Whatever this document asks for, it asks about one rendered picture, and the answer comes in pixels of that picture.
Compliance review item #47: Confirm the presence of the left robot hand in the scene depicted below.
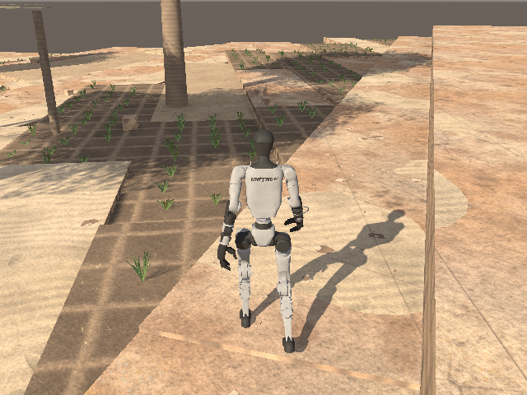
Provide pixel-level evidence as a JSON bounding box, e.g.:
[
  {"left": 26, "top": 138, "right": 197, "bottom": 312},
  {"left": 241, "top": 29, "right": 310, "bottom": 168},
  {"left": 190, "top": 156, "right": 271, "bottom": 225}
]
[{"left": 217, "top": 244, "right": 237, "bottom": 271}]

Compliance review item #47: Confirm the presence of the right robot hand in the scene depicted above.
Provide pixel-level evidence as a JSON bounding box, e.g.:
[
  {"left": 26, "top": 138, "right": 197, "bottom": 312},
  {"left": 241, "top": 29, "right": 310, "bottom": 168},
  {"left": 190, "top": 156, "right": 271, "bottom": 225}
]
[{"left": 284, "top": 217, "right": 303, "bottom": 232}]

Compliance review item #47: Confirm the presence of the left robot shin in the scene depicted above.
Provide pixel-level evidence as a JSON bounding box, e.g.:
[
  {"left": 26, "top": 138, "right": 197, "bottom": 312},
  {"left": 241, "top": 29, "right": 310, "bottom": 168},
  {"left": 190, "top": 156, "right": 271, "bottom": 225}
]
[{"left": 238, "top": 265, "right": 250, "bottom": 317}]

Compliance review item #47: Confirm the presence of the left robot upper arm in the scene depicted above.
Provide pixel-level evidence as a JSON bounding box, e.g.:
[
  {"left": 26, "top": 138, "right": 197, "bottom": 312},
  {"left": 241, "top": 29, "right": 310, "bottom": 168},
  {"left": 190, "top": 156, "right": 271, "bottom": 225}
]
[{"left": 228, "top": 165, "right": 247, "bottom": 212}]

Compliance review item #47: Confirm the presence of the robot left forearm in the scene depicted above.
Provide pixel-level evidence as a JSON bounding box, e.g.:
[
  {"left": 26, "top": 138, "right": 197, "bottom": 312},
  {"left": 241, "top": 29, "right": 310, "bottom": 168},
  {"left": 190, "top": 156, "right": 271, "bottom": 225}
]
[{"left": 219, "top": 200, "right": 236, "bottom": 246}]

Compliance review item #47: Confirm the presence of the right robot upper arm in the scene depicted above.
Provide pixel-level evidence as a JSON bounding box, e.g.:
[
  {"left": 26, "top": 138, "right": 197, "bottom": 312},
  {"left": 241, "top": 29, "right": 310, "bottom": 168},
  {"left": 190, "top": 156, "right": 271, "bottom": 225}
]
[{"left": 281, "top": 165, "right": 301, "bottom": 208}]

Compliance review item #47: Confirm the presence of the humanoid robot torso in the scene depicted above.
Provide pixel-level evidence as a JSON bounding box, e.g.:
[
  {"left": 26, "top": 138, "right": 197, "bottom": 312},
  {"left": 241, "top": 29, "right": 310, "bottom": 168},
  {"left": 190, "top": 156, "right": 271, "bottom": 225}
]
[{"left": 245, "top": 162, "right": 283, "bottom": 247}]

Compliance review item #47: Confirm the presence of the robot right forearm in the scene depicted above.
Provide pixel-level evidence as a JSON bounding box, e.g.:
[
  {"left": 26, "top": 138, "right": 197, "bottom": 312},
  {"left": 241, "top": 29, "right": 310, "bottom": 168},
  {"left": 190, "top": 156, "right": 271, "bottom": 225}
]
[{"left": 291, "top": 196, "right": 304, "bottom": 222}]

